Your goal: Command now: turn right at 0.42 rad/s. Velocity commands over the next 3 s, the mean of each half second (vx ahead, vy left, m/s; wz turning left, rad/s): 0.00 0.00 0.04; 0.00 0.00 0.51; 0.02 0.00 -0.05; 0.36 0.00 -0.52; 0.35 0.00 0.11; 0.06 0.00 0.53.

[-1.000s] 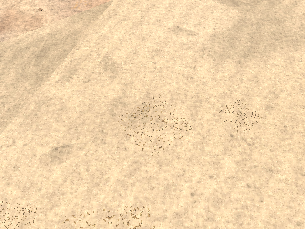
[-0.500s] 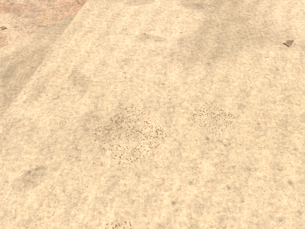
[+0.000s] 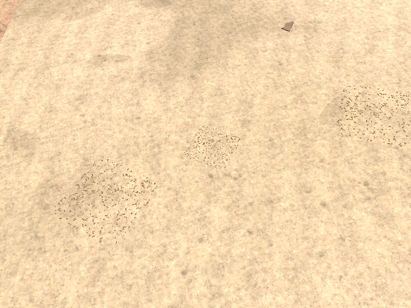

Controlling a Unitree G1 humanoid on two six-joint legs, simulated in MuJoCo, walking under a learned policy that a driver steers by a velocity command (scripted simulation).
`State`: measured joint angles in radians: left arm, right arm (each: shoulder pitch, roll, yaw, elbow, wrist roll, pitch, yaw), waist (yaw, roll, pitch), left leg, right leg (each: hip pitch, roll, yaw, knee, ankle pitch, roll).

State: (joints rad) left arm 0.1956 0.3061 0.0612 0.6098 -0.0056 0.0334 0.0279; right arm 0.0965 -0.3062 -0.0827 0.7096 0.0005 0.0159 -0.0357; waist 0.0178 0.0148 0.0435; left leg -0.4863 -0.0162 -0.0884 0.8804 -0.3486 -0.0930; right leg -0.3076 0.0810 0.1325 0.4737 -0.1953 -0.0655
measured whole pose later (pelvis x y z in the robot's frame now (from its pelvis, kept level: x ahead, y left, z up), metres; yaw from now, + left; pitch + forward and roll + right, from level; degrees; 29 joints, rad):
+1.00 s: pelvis +0.00 +0.09 +0.00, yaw +21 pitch +2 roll -2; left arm 0.13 0.33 0.09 0.68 0.01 0.02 0.04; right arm 0.20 -0.30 -0.05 0.62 0.00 0.02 -0.01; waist -0.01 -0.04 0.06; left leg -0.30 -0.04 -0.06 0.50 -0.23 0.06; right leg -0.54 0.00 0.04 1.13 -0.42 0.08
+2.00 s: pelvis +0.21 +0.01 +0.00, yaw +0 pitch +2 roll +1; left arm 0.32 0.28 0.04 0.63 0.00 -0.05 -0.02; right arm 0.20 -0.32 -0.05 0.68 -0.01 -0.10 0.01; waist 0.01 0.04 0.02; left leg -0.57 0.07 -0.03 1.10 -0.26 -0.02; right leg -0.24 0.07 0.03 0.44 -0.23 -0.08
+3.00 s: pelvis +0.56 +0.00 +0.00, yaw +25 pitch +1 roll +1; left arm 0.17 0.25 0.04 0.64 0.02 0.00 0.04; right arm 0.19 -0.34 -0.09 0.67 0.03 0.07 -0.03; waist 0.01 0.04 0.05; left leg -0.52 -0.02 -0.06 1.09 -0.41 -0.11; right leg -0.29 -0.03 -0.03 0.46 -0.19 -0.01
